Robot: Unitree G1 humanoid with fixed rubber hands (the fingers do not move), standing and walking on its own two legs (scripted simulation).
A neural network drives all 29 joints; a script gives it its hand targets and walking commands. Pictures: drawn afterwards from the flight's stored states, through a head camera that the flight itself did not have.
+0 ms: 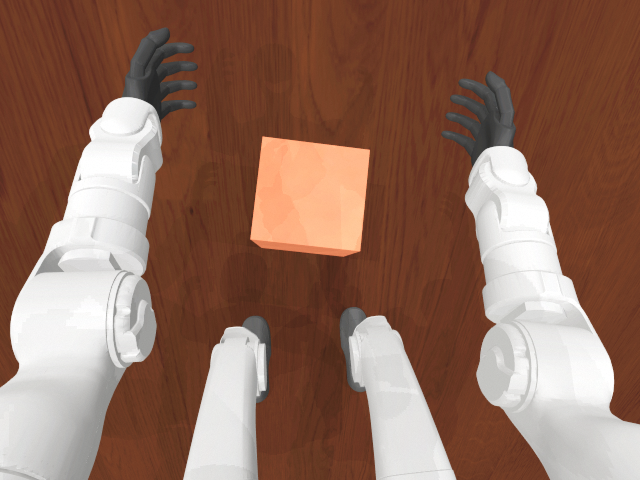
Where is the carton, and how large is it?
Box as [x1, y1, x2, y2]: [250, 137, 369, 256]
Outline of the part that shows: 262,137 250,238 261,247 341,256 359,251 369,150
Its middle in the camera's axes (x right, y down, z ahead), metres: -0.02 -0.09 +0.86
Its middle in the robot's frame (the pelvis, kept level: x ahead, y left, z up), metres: +0.48 -0.03 -0.51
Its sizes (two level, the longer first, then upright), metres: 0.210 0.200 0.250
